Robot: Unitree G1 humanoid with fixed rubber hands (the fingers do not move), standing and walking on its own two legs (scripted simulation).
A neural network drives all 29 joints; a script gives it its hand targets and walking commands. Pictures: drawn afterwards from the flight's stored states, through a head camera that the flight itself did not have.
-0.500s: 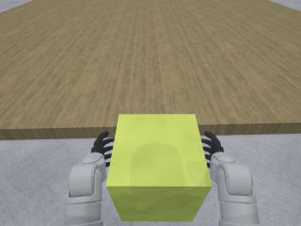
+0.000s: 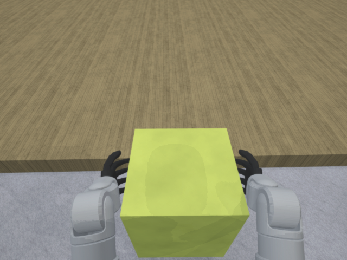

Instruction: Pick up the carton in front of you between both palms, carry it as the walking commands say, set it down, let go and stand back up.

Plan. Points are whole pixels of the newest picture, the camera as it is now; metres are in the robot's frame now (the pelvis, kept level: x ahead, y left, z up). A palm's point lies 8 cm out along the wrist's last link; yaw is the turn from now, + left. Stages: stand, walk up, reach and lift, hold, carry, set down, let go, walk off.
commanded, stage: carry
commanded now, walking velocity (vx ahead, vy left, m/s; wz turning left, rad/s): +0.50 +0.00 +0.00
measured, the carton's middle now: (180, 195) +0.28 +0.00 +0.01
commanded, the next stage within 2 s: none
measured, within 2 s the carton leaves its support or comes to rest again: neither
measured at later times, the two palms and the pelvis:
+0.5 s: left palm (132, 72) +0.61 +0.14 +0.13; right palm (227, 68) +0.65 -0.16 +0.13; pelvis +0.33 -0.04 +0.00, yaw +4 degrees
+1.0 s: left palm (137, 24) +1.05 +0.17 +0.12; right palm (203, 24) +1.04 -0.13 +0.13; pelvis +0.64 +0.02 +0.00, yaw +2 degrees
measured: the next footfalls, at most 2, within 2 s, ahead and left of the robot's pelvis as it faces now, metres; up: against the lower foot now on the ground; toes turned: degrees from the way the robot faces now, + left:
right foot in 0.32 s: +0.40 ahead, -0.11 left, +0.00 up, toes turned -10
left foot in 0.76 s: +0.67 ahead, +0.09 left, +0.00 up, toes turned +10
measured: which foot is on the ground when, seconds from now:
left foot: down 0.00-0.34, up 0.36-0.74, down 0.76-1.00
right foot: up 0.00-0.30, down 0.32-0.76, up 0.78-1.00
